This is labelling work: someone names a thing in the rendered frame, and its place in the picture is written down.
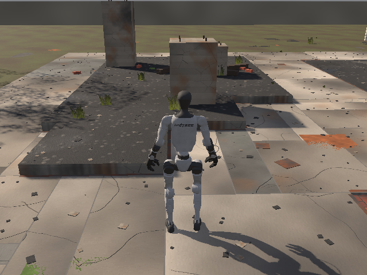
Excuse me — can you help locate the robot right upper arm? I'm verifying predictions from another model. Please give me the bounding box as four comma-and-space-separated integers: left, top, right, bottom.
196, 116, 211, 147

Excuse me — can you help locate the robot left upper arm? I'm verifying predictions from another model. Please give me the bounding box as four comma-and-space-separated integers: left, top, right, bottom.
155, 115, 172, 147

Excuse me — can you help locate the robot shin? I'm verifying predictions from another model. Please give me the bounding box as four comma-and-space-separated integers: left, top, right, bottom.
165, 189, 174, 225
193, 184, 201, 223

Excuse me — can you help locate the robot left forearm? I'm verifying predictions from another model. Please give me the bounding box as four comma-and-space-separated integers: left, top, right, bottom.
149, 137, 160, 160

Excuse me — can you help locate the robot left shin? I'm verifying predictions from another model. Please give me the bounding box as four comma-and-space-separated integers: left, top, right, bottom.
165, 189, 174, 225

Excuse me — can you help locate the robot right forearm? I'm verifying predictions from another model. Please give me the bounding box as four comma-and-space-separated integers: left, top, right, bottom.
206, 138, 216, 158

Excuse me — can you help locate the robot right shin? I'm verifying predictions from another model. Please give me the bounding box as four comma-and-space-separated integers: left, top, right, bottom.
193, 184, 201, 223

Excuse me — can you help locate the left robot hand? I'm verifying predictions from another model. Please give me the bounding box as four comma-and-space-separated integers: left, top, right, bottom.
146, 157, 159, 171

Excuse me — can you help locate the right robot hand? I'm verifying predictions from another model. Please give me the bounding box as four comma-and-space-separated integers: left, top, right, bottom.
205, 156, 218, 168

